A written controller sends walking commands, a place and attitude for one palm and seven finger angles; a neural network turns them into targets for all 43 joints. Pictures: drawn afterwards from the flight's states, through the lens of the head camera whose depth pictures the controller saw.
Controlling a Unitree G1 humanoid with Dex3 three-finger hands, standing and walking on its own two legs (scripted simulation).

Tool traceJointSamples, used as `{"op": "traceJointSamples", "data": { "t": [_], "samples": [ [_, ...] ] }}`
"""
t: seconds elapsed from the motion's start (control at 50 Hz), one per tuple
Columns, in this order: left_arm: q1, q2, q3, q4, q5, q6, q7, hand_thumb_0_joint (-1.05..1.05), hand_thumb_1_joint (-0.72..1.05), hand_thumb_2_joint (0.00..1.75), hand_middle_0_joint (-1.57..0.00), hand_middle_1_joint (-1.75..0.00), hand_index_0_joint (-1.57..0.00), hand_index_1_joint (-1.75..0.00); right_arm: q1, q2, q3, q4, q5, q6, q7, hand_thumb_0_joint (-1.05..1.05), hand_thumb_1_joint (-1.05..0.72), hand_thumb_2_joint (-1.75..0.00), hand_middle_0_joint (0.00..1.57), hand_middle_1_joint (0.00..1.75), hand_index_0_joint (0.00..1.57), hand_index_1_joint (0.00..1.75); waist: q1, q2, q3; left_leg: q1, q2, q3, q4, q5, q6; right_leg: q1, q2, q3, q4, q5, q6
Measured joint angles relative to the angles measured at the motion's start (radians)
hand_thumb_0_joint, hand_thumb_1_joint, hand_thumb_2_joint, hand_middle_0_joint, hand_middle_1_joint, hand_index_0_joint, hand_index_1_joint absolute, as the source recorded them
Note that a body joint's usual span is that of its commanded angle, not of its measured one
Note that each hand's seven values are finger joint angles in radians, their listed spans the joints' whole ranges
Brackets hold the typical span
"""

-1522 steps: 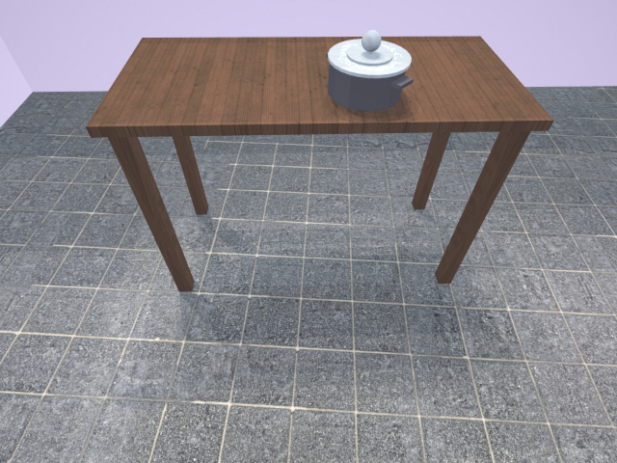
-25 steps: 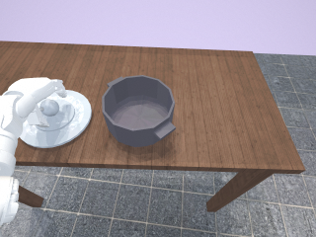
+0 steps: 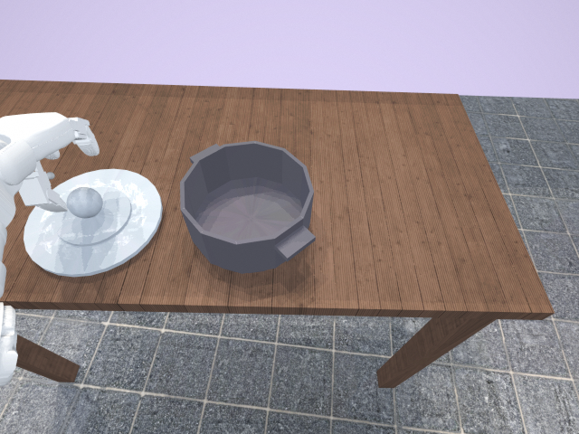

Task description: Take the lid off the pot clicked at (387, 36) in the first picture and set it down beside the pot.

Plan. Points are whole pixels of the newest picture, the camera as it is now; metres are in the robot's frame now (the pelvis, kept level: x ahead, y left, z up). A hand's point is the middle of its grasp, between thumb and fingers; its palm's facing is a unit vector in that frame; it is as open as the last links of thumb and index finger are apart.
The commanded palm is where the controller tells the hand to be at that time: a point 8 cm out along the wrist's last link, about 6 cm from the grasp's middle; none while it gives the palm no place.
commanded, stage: raise the empty hand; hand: left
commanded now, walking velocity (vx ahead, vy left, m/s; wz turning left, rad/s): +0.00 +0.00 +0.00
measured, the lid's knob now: (85, 202) +0.44 +0.31 +0.04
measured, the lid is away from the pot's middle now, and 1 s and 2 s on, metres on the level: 0.25 0.25 0.25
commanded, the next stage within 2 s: draw the hand back to the body in 0.60 s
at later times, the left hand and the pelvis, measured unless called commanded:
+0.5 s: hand (25, 140) +0.44 +0.32 +0.17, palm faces -0.30 -0.05 -0.95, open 11.1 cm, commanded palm +0.42 +0.31 +0.24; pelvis +0.01 +0.00 +0.00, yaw +1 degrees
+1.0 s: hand (22, 160) +0.40 +0.31 +0.17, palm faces -0.28 -0.02 -0.96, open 11.1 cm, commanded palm +0.37 +0.30 +0.23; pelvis +0.00 +0.00 +0.01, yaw +1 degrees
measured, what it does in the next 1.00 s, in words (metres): stands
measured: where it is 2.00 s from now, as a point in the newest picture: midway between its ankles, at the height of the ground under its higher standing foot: outside the picture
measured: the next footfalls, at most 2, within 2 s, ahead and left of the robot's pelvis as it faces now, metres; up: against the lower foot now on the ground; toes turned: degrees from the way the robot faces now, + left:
none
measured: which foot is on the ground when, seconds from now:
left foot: down 0.00-1.00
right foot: down 0.00-1.00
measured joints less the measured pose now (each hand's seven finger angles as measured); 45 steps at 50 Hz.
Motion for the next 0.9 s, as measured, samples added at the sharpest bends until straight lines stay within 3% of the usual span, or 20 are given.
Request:
{"op": "traceJointSamples", "data": {
  "t": [0.52, 0.64, 0.76, 0.9],
  "samples": [
    [-0.031, 0.022, -0.003, -0.158, -0.024, 0.111, -0.086, 0.0, -0.06, 0.77, -0.41, -0.76, -0.41, -0.77, -0.03, -0.002, 0.011, -0.029, 0.001, -0.008, 0.034, 0.0, -0.91, -0.9, 0.21, 0.3, 0.2, 0.3, 0.012, 0.011, 0.001, 0.055, -0.014, -0.015, -0.058, 0.019, 0.004, 0.06, -0.011, -0.013, -0.055, 0.013, 0.002],
    [-0.057, 0.022, -0.043, -0.149, -0.025, 0.142, -0.107, 0.0, -0.07, 0.77, -0.41, -0.76, -0.41, -0.77, -0.038, -0.005, 0.011, -0.029, 0.005, -0.006, 0.038, 0.0, -0.91, -0.9, 0.2, 0.3, 0.2, 0.3, 0.023, 0.009, -0.002, 0.05, -0.016, -0.02, -0.056, 0.022, 0.004, 0.058, -0.013, -0.017, -0.055, 0.014, 0.0],
    [-0.056, 0.008, -0.042, -0.169, -0.03, 0.132, -0.108, 0.0, -0.07, 0.77, -0.41, -0.76, -0.41, -0.77, -0.046, -0.002, 0.014, -0.03, 0.004, -0.008, 0.035, 0.0, -0.91, -0.9, 0.2, 0.3, 0.2, 0.3, 0.023, 0.006, -0.002, 0.047, -0.018, -0.023, -0.055, 0.027, 0.004, 0.056, -0.015, -0.02, -0.052, 0.016, -0.006],
    [0.049, 0.003, -0.002, -0.273, -0.048, 0.13, -0.102, 0.0, -0.07, 0.77, -0.41, -0.76, -0.41, -0.77, -0.042, -0.002, 0.017, -0.051, 0.001, -0.009, 0.047, 0.0, -0.91, -0.9, 0.2, 0.3, 0.2, 0.3, 0.02, 0.015, 0.001, 0.068, -0.019, -0.015, -0.066, 0.032, 0.004, 0.07, -0.016, -0.011, -0.056, 0.019, -0.004]
  ]
}}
